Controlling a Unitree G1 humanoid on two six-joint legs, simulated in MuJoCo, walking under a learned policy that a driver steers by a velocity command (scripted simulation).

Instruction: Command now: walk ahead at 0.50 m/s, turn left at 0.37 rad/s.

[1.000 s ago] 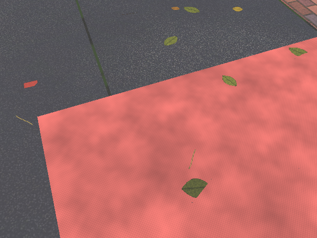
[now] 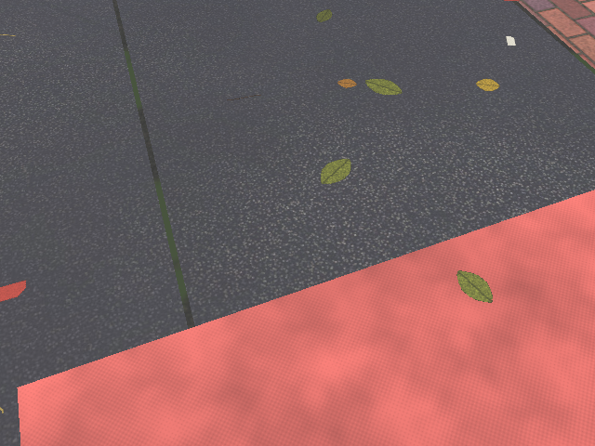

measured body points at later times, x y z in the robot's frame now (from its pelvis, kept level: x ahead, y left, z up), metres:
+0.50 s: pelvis +0.26 +0.05 -0.02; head +0.29 +0.06 +0.43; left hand +0.19 +0.30 -0.16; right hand +0.46 -0.16 -0.14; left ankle +0.30 +0.10 -0.74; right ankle +0.12 -0.09 -0.63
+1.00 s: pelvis +0.53 +0.12 -0.02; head +0.56 +0.14 +0.43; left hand +0.60 +0.44 -0.10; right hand +0.65 -0.15 -0.15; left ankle +0.32 +0.10 -0.71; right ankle +0.69 +0.09 -0.74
